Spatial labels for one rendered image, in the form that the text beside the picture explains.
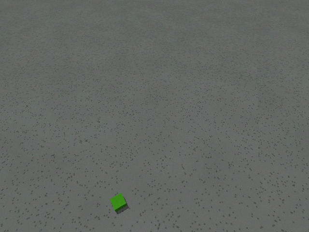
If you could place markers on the small box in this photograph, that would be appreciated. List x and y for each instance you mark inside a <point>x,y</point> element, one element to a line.
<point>118,202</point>

